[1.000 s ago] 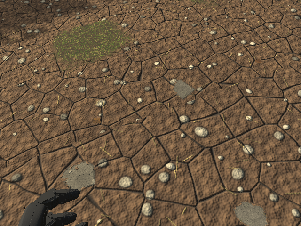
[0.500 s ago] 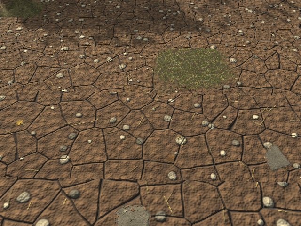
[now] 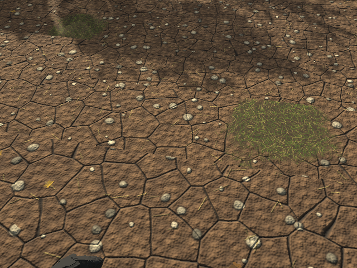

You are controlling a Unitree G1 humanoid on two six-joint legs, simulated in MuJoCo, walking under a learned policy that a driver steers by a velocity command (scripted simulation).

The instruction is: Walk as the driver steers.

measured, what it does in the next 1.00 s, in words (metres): goes down, turning right: left foot, then right foot 0.18 m lower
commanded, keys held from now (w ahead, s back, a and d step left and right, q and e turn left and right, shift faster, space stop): w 0.18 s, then w+e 0.38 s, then e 0.44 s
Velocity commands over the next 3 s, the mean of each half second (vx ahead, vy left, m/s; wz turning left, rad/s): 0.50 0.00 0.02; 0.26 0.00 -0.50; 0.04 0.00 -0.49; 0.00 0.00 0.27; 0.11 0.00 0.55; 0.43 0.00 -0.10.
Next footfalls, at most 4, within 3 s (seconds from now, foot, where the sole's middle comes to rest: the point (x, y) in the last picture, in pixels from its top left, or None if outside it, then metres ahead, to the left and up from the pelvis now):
0.38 left None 0.32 0.13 -0.76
0.92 right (218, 261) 0.59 -0.18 -0.94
1.32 left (173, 234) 0.73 0.00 -0.94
1.62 right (216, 267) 0.57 -0.17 -0.94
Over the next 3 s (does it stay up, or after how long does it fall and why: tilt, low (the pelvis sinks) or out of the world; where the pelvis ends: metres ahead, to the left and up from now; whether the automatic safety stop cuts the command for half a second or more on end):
stays up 0.94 -0.14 -0.17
